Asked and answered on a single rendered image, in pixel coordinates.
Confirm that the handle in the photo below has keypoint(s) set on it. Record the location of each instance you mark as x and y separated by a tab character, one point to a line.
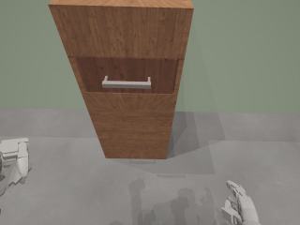
126	84

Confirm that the robot right hand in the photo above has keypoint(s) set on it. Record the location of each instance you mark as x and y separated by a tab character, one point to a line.
240	210

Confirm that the cabinet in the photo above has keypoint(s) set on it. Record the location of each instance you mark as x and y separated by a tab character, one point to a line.
128	125

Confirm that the drawer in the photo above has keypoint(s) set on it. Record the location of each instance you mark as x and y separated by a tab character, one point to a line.
161	71

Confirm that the robot left hand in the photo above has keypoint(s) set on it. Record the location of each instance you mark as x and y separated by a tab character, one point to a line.
15	157

